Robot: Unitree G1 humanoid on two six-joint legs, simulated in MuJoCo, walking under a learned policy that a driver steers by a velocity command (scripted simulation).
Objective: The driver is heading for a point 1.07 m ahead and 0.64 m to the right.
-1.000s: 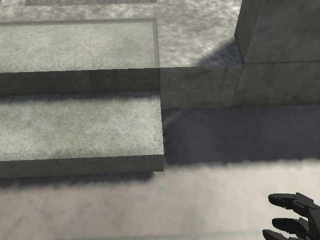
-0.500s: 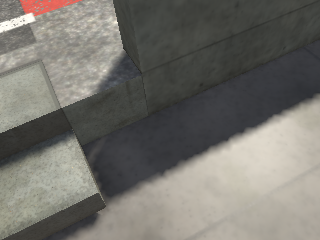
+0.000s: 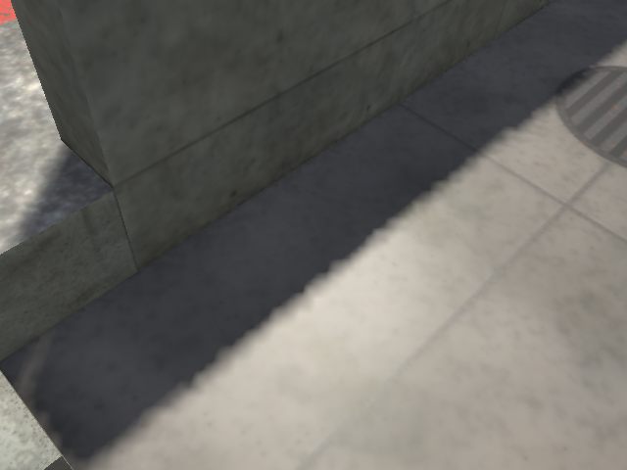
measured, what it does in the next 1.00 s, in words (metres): walks ahead, turning right: right foot, then left foot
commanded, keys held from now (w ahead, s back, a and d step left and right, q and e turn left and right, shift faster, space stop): w+e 1.00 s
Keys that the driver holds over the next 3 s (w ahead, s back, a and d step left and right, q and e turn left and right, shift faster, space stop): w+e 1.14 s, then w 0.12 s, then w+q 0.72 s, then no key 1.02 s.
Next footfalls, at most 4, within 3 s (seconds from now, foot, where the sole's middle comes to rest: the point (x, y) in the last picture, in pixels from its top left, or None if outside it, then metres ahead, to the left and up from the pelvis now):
0.36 right None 0.14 -0.19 -0.78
0.84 left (381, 444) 0.54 -0.15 -0.78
1.34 right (557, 427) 0.59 -0.54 -0.78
1.86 left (519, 284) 0.97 -0.55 -0.78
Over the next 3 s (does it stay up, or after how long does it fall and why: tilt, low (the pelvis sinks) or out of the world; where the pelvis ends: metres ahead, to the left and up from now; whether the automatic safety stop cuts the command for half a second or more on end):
stays up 1.09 -0.67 -0.01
